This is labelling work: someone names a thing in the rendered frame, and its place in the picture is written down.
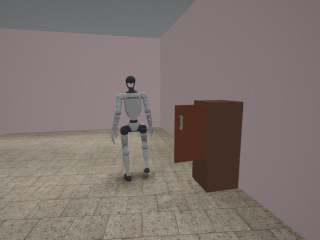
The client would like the handle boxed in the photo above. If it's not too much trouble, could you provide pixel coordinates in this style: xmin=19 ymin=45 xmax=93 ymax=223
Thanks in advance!
xmin=179 ymin=115 xmax=183 ymax=130

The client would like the robot thigh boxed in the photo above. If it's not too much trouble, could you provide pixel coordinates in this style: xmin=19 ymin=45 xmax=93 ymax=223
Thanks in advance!
xmin=120 ymin=125 xmax=130 ymax=156
xmin=139 ymin=123 xmax=147 ymax=149

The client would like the left robot forearm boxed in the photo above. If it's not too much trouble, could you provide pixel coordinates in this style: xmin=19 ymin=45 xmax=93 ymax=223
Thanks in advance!
xmin=112 ymin=110 xmax=120 ymax=131

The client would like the left robot hand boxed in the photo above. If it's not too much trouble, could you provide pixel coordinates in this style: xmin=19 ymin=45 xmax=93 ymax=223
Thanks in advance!
xmin=111 ymin=130 xmax=119 ymax=144

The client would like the right robot thigh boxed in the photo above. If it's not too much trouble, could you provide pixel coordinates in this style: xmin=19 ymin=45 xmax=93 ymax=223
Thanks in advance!
xmin=139 ymin=123 xmax=147 ymax=149

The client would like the cupboard door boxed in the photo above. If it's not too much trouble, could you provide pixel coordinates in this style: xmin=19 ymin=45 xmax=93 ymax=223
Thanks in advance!
xmin=174 ymin=104 xmax=208 ymax=163

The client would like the robot right upper arm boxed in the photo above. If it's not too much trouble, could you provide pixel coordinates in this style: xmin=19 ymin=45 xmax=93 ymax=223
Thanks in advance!
xmin=139 ymin=92 xmax=150 ymax=113

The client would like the robot left upper arm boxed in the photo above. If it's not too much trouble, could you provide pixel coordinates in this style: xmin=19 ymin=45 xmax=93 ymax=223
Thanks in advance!
xmin=116 ymin=93 xmax=124 ymax=115

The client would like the left robot thigh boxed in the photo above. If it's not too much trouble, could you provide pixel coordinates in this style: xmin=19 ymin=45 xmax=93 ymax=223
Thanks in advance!
xmin=120 ymin=125 xmax=130 ymax=156

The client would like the right robot hand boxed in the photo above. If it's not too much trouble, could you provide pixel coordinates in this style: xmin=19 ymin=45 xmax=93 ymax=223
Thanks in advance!
xmin=147 ymin=126 xmax=153 ymax=136

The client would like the right robot forearm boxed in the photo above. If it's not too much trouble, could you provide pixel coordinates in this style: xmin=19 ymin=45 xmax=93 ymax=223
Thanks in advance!
xmin=146 ymin=108 xmax=153 ymax=126

